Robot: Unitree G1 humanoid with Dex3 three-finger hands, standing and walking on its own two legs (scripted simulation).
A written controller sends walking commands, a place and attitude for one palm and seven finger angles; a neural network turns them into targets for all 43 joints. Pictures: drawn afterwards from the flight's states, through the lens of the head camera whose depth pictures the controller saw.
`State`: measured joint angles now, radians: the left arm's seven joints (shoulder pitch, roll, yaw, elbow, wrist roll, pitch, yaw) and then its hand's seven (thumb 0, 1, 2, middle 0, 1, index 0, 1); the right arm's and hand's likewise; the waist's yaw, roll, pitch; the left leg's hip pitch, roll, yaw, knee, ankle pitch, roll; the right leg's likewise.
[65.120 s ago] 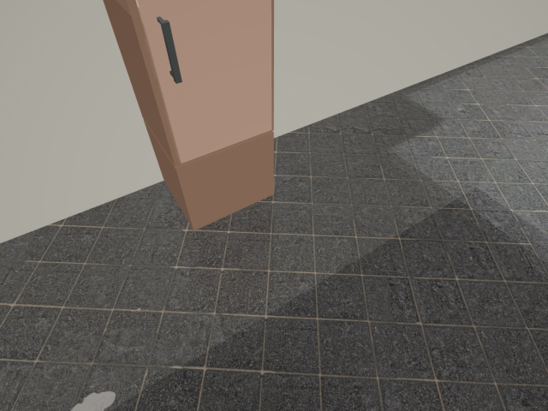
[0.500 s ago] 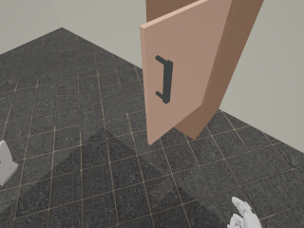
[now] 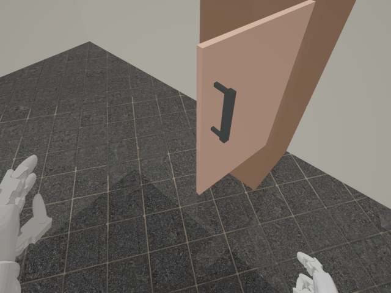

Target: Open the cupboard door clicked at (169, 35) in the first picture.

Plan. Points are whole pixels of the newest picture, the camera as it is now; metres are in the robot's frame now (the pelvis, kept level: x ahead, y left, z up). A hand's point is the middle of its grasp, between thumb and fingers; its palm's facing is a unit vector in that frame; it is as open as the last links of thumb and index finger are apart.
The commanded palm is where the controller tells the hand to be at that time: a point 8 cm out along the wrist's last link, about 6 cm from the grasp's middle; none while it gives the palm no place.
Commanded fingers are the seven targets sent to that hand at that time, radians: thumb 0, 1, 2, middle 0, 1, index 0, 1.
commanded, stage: let the arm hang, fingers relaxed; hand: left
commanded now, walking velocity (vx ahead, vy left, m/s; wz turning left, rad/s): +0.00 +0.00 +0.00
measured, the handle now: (221, 114) +0.52 -0.02 +0.07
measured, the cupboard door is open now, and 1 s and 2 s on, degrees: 81 81 81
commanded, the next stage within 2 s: look to check the result in 1.06 s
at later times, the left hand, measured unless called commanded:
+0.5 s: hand out of the picture -0.05 +0.19 -0.17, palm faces +0.05 -0.97 -0.23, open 7.2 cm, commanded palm none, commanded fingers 0.00 0.90 0.90 -0.20 -0.30 -0.20 -0.30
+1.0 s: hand out of the picture -0.07 +0.16 -0.18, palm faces +0.07 -0.99 -0.14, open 7.4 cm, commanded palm none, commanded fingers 0.00 0.90 0.90 -0.20 -0.30 -0.20 -0.30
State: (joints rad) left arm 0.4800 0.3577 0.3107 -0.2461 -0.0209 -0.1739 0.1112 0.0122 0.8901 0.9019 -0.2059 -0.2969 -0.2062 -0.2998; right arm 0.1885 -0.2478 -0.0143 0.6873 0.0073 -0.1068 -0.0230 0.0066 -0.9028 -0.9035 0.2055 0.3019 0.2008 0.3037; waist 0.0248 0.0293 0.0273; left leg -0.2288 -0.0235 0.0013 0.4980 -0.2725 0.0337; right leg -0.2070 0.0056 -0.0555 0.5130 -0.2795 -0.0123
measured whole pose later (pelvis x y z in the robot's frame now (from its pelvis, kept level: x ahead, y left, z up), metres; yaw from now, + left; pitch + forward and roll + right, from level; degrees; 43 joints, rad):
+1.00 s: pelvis -0.05 +0.01 +0.00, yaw +2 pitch -2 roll +0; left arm 0.30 0.11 0.00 1.14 0.01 0.00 0.03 0.01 0.91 0.90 -0.20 -0.30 -0.20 -0.30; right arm 0.29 -0.13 0.01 1.12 -0.02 0.00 -0.03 0.00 -0.91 -0.90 0.20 0.30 0.20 0.30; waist -0.01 0.00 0.04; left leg -0.24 -0.06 -0.03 0.42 -0.15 0.05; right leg -0.20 0.00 0.01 0.44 -0.22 0.01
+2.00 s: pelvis -0.02 +0.00 +0.01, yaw +3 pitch -1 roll +0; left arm 0.28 0.12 0.00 1.15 0.00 -0.01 0.03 0.01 0.91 0.90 -0.20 -0.30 -0.20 -0.30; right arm 0.25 -0.14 0.01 1.16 -0.02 -0.01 -0.04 0.00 -0.91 -0.90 0.20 0.30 0.20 0.30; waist -0.01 0.00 0.06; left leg -0.18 -0.06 -0.05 0.40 -0.20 0.03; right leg -0.13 0.01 -0.01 0.40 -0.25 -0.01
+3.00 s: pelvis +0.00 +0.00 +0.01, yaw +3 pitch -1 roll +0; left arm 0.27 0.15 0.00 1.14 0.00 -0.01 0.03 0.01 0.91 0.90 -0.20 -0.30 -0.20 -0.30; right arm 0.23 -0.16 0.01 1.16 -0.01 -0.02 -0.04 0.00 -0.91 -0.90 0.20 0.30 0.20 0.30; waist 0.00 -0.01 0.06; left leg -0.15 -0.06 -0.04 0.37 -0.20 0.04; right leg -0.09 0.00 0.00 0.37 -0.26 -0.01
